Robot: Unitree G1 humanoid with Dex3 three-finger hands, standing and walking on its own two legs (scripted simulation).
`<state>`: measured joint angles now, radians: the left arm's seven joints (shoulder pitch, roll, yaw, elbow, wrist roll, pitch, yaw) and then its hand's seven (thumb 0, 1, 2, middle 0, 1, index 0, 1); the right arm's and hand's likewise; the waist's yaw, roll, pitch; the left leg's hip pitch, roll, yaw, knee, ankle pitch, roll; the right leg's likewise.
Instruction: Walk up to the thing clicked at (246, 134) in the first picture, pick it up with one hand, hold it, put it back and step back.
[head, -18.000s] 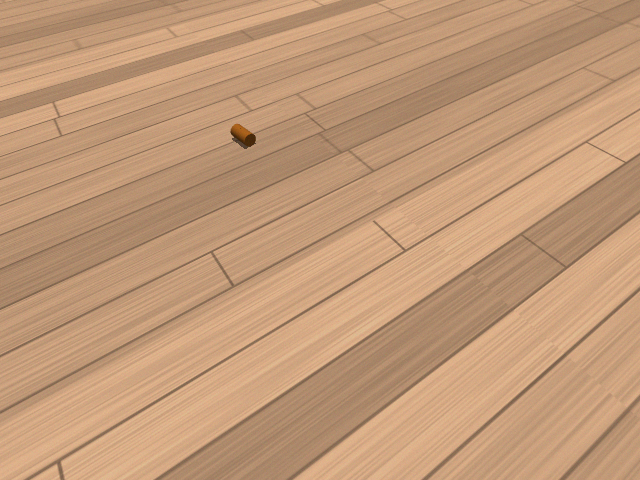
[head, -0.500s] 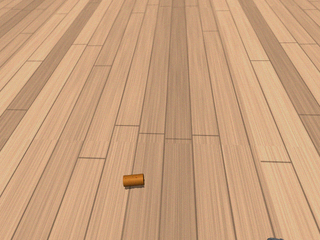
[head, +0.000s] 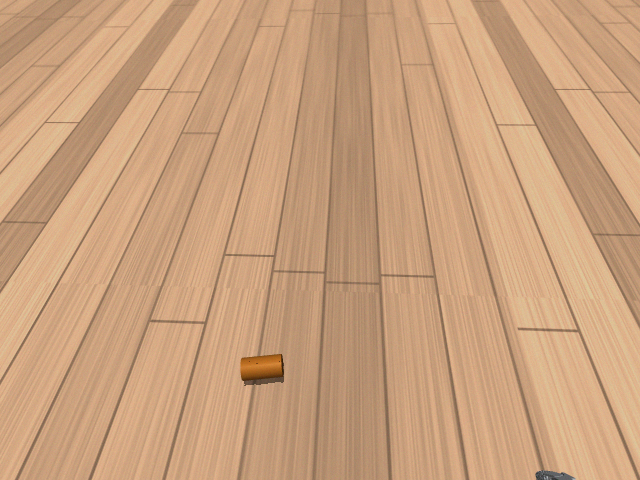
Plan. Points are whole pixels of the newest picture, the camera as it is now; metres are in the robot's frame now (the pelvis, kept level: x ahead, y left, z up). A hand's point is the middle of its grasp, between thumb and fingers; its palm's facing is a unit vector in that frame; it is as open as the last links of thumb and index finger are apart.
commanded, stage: walk up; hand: left
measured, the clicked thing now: (262, 367) +0.56 +0.22 -0.75
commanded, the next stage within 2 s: stand in 0.44 s
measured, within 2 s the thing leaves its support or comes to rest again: neither
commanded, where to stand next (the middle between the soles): +0.08 -0.01 m, yaw +3 degrees
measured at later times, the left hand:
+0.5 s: hand out of the picture +0.10 +0.24 -0.16, palm faces -0.02 -0.94 -0.34, open 7.4 cm
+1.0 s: hand out of the picture +0.06 +0.25 -0.15, palm faces +0.02 -0.94 -0.35, open 7.4 cm
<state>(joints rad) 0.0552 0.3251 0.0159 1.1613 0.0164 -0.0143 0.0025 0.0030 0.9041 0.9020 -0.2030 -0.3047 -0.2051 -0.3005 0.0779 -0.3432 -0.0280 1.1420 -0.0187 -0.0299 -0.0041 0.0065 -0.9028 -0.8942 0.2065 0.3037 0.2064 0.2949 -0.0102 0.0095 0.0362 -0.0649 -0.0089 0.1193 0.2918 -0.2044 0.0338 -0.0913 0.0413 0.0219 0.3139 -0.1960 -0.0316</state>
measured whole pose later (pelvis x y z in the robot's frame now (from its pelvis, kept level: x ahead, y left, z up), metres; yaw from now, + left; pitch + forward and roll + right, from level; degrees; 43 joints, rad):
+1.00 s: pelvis -0.01 -0.01 +0.00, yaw +3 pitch -2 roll +0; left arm 0.10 0.33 0.01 1.15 0.01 -0.01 0.00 0.00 0.90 0.90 -0.20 -0.30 -0.21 -0.30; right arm 0.09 -0.34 -0.01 1.16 -0.02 -0.02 0.00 0.01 -0.90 -0.89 0.21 0.30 0.21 0.29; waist -0.01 0.01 0.03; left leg -0.07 -0.01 0.07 0.26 -0.16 0.03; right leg -0.07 0.04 -0.02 0.26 -0.16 -0.04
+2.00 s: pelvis +0.00 -0.01 +0.00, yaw +4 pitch -1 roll +0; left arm 0.11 0.34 0.00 1.15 0.01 -0.01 0.00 0.00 0.90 0.90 -0.20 -0.30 -0.21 -0.30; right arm 0.11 -0.35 0.01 1.15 -0.01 -0.02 -0.01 0.01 -0.90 -0.89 0.21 0.30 0.21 0.29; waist 0.00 0.02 0.03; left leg -0.07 -0.01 0.05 0.26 -0.17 0.02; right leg -0.07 0.04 -0.04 0.26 -0.18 -0.04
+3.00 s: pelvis +0.00 -0.01 +0.00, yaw +4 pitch -1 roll +0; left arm 0.12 0.34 0.00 1.15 0.01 -0.02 0.00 0.00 0.90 0.90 -0.20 -0.30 -0.21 -0.30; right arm 0.12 -0.35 0.01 1.15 -0.01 -0.02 -0.01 0.01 -0.90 -0.89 0.21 0.30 0.21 0.29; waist 0.00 0.01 0.03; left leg -0.07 -0.02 0.05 0.26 -0.17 0.03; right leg -0.06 0.03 -0.05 0.25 -0.18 -0.04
